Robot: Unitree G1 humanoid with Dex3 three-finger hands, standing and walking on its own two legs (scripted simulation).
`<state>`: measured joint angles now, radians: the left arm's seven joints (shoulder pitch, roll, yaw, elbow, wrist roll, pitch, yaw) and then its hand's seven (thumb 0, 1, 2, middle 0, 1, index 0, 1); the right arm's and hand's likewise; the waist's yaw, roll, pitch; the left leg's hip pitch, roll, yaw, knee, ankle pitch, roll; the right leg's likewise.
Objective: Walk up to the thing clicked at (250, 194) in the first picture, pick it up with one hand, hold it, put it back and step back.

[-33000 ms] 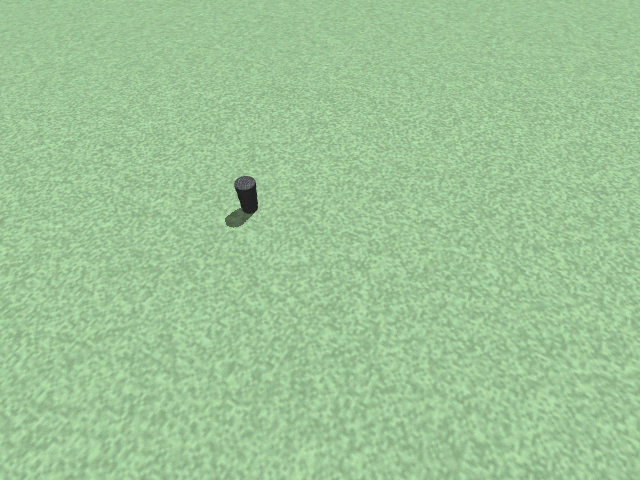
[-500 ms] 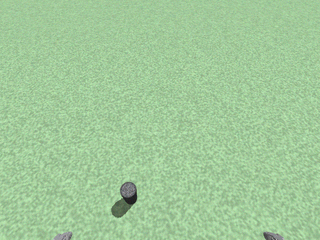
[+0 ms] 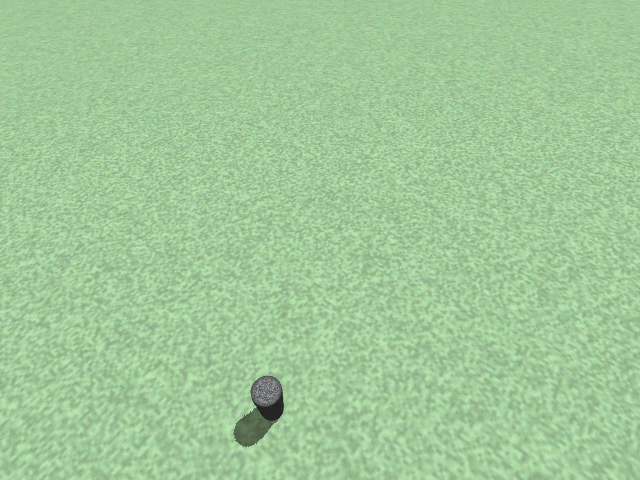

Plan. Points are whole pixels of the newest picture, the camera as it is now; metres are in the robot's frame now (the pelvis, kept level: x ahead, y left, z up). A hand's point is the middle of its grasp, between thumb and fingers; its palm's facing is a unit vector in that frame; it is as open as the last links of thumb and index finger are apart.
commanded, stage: stand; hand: left
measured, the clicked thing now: (269, 400) +0.48 +0.19 -0.70
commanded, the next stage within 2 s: step back in 1.28 s
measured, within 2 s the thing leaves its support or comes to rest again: neither
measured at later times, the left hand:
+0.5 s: hand out of the picture +0.07 +0.23 -0.16, palm faces -0.03 -0.94 -0.34, open 7.4 cm
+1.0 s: hand out of the picture +0.10 +0.24 -0.15, palm faces -0.04 -0.94 -0.35, open 7.4 cm
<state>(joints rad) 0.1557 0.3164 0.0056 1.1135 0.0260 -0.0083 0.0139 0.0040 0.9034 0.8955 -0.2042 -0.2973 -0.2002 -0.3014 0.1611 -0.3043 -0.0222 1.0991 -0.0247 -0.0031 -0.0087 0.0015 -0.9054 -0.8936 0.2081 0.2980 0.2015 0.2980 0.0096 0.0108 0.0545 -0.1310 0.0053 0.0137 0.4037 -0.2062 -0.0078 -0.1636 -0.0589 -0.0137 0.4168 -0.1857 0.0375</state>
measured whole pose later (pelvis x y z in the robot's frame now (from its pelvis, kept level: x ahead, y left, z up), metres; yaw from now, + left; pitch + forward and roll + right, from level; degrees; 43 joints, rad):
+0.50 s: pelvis +0.01 -0.01 +0.00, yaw -1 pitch -3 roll +0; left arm 0.12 0.32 0.00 1.16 0.02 -0.01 0.01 0.00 0.90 0.90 -0.20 -0.30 -0.20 -0.30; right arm 0.14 -0.33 -0.02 1.15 -0.02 0.00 -0.01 0.00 -0.91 -0.89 0.21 0.30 0.20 0.30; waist 0.00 0.01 0.07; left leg -0.11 0.03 0.02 0.36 -0.19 -0.03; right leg -0.15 -0.03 -0.01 0.37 -0.17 0.02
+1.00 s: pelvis +0.02 -0.01 +0.00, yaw -1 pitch -3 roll +0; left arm 0.09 0.33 0.01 1.16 0.01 -0.01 0.00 0.00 0.90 0.90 -0.20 -0.30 -0.20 -0.30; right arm 0.12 -0.34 -0.01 1.15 -0.01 -0.01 0.00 0.00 -0.91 -0.89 0.21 0.30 0.20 0.30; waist 0.00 0.01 0.06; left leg -0.09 0.04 0.03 0.32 -0.19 -0.03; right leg -0.13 -0.03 0.00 0.35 -0.17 0.02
